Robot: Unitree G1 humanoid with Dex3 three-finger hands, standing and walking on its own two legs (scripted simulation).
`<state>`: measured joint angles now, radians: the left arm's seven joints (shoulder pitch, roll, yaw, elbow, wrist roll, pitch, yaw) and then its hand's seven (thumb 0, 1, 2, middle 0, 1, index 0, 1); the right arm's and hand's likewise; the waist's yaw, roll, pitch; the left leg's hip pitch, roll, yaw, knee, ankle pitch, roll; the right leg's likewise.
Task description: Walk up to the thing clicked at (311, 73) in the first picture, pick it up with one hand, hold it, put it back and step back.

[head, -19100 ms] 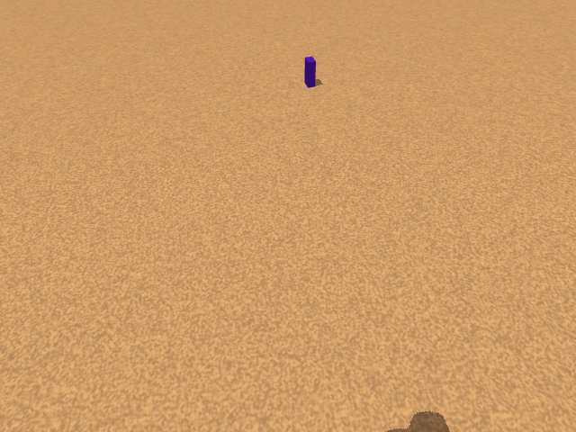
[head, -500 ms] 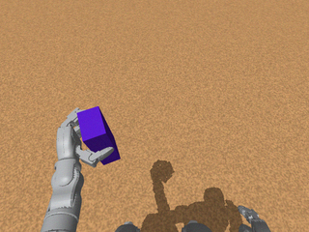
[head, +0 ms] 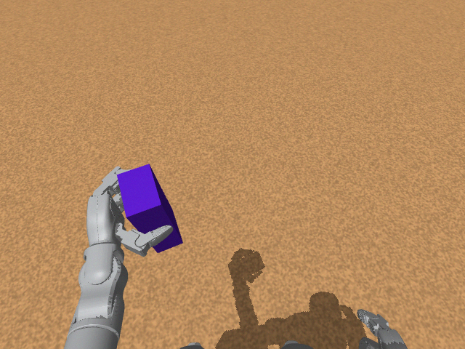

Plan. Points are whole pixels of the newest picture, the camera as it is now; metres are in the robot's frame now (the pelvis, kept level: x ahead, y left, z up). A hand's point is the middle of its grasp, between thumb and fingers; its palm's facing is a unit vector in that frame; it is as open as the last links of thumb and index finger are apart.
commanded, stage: crouch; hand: left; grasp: from the side
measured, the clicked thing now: (153, 212) +0.34 +0.16 +0.03
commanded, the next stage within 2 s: lower in 1.86 s
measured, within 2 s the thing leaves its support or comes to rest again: neither
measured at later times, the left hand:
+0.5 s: hand (148, 230) +0.35 +0.19 -0.05, palm faces +0.25 -0.97 -0.01, open 11.1 cm
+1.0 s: hand (160, 259) +0.38 +0.22 -0.30, palm faces +0.30 -0.95 -0.04, open 11.1 cm
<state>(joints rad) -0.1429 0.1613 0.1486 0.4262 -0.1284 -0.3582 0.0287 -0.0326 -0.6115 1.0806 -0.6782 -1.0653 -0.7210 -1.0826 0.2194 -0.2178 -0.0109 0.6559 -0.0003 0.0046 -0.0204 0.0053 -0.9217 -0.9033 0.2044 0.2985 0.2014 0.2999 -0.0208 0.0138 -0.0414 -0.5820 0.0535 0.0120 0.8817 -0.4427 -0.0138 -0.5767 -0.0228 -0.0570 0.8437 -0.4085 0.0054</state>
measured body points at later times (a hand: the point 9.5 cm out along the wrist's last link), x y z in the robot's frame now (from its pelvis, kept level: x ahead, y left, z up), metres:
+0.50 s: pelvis -0.02 +0.00 -0.05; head +0.09 +0.02 +0.39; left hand +0.33 +0.24 -0.05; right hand +0.11 -0.25 -0.16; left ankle +0.00 +0.12 -0.70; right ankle +0.01 -0.12 -0.70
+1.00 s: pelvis -0.07 +0.00 -0.26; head +0.13 +0.03 +0.14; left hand +0.35 +0.27 -0.29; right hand +0.04 -0.26 -0.39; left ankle +0.00 +0.12 -0.70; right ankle +0.01 -0.12 -0.70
